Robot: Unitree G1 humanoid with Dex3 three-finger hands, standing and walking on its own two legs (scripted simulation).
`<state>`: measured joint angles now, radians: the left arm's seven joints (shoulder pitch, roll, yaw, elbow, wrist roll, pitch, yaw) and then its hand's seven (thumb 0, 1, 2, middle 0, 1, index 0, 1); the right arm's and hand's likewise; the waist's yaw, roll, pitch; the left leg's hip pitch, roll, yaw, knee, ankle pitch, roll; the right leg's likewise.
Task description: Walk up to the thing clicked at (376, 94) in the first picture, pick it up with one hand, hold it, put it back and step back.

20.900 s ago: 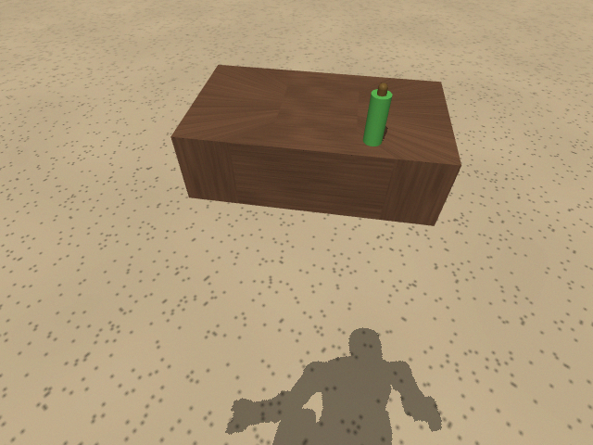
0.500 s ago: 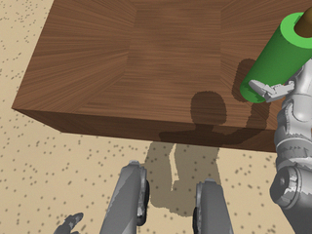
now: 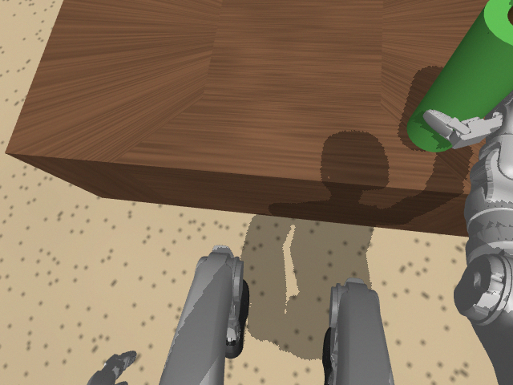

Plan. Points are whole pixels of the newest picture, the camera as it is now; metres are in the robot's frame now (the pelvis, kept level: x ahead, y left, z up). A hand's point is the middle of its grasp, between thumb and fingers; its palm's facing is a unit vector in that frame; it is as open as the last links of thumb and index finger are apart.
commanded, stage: lower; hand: right
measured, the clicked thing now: (477, 76) +0.54 -0.20 +0.05
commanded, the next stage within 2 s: loosen in 0.86 s
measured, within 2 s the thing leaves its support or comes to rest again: rests again in 0.74 s
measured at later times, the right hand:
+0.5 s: hand (449, 111) +0.55 -0.20 -0.04, palm faces +0.21 +0.98 -0.03, open 11.2 cm
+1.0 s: hand (444, 115) +0.55 -0.21 -0.06, palm faces +0.21 +0.98 -0.04, open 11.2 cm
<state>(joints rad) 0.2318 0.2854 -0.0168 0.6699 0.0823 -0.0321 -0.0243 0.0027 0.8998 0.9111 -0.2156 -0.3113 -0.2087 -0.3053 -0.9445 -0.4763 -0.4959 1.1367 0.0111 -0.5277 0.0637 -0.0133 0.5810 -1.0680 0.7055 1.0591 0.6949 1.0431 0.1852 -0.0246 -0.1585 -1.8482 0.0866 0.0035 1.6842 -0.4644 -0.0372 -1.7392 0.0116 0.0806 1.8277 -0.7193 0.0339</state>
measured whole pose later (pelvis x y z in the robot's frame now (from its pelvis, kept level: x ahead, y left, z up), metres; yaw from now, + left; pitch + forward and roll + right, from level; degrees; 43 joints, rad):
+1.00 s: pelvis -0.02 -0.01 -0.08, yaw -1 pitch +37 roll +3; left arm 0.24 0.31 -0.03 0.66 0.09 0.02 -0.05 0.00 0.88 0.92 -0.22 -0.31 -0.21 -0.31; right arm -1.07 -0.51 -0.48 1.15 -0.04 -0.50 0.01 -0.01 0.58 -1.07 0.70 1.07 0.69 1.05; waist 0.22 -0.03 -0.12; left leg -2.09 0.11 -0.03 1.93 -0.47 -0.06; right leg -1.99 0.06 0.08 2.09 -0.74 0.02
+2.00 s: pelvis -0.01 -0.01 -0.02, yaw +0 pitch +35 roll +3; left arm 0.26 0.30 -0.03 0.64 0.02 0.04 -0.01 0.00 0.88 0.91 -0.21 -0.30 -0.20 -0.30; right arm -1.01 -0.60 -0.52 1.02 0.00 -0.31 0.06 -0.01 0.42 -0.07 0.11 0.07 0.10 0.07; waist 0.18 -0.04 -0.15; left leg -1.88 0.10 -0.02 1.75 -0.47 -0.06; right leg -1.78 0.03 0.07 1.90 -0.73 0.01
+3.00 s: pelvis +0.09 -0.01 +0.21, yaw +0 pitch +11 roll +3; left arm 0.31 0.23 -0.03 0.57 -0.05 -0.07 0.12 0.01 0.91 0.90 -0.21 -0.30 -0.20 -0.29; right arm 0.20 -0.31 -0.09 0.24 0.07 0.40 0.07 0.00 0.48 -0.08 0.08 0.08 0.08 0.08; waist 0.04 -0.06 -0.15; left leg -0.67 0.04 0.06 0.82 -0.34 -0.05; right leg -0.58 -0.05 0.05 0.93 -0.54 0.02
